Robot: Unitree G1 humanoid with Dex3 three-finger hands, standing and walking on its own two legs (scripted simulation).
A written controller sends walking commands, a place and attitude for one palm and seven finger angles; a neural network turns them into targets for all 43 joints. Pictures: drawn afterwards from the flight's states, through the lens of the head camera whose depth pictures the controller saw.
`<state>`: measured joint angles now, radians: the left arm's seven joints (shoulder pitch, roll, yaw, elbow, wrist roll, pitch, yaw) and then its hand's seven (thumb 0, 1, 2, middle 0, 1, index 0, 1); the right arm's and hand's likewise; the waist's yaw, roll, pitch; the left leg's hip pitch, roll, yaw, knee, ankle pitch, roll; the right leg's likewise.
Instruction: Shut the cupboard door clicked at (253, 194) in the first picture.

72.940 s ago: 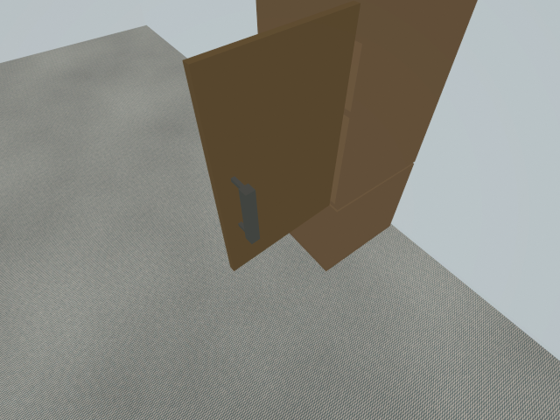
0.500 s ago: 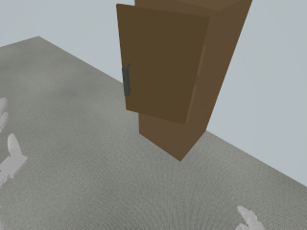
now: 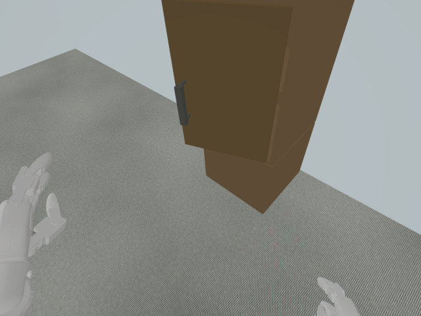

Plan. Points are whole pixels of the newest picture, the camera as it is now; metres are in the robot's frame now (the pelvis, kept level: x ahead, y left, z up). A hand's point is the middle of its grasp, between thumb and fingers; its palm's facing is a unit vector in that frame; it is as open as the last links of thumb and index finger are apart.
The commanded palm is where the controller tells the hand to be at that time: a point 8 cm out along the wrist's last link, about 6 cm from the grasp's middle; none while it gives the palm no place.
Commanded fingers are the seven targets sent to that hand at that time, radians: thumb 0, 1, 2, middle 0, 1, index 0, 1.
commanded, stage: let the arm hang, fingers relaxed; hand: left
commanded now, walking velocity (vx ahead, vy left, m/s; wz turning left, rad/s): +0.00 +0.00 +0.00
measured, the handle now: (184, 102) +0.85 +0.17 -0.08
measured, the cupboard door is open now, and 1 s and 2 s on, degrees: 22 22 22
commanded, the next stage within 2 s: look to check the result in 1.04 s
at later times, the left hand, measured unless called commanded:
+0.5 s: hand out of the picture -0.04 +0.20 -0.16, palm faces +0.06 -0.97 -0.22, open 7.2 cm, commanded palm none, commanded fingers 0.00 0.90 0.90 -0.20 -0.30 -0.20 -0.30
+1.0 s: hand out of the picture -0.05 +0.20 -0.16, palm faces +0.03 -0.98 -0.18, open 7.4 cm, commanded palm none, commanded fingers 0.00 0.90 0.90 -0.20 -0.30 -0.20 -0.30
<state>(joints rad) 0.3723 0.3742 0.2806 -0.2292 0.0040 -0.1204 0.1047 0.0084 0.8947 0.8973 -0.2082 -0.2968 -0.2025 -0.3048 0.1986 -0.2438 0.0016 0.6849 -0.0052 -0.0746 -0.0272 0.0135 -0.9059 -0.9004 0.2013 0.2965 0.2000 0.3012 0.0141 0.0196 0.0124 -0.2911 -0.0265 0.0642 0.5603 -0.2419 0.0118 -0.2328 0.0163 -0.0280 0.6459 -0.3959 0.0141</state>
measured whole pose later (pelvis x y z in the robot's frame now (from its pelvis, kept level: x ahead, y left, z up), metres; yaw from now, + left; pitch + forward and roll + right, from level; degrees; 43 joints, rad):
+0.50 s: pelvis -0.04 +0.01 +0.02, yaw +1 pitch -2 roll -1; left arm 0.31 0.21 0.03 1.03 0.01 0.03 0.02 -0.01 0.94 0.90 -0.20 -0.30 -0.20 -0.30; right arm 0.32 -0.17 0.00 1.04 -0.02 0.04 -0.03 0.01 -0.91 -0.90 0.20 0.30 0.20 0.30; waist 0.01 0.00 0.06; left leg -0.20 0.01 0.01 0.47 -0.22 0.01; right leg -0.15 0.07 -0.07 0.39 -0.20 -0.07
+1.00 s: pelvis -0.05 +0.03 +0.02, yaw +0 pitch -2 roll +0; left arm 0.29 0.15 0.01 1.12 0.02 0.00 0.02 0.00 0.91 0.90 -0.20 -0.30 -0.20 -0.30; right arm 0.30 -0.17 0.00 1.11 -0.02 0.00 -0.03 0.01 -0.91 -0.90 0.20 0.30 0.20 0.30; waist 0.00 0.00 0.02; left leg -0.19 -0.03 0.06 0.39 -0.18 0.05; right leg -0.19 0.03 -0.03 0.40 -0.19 -0.03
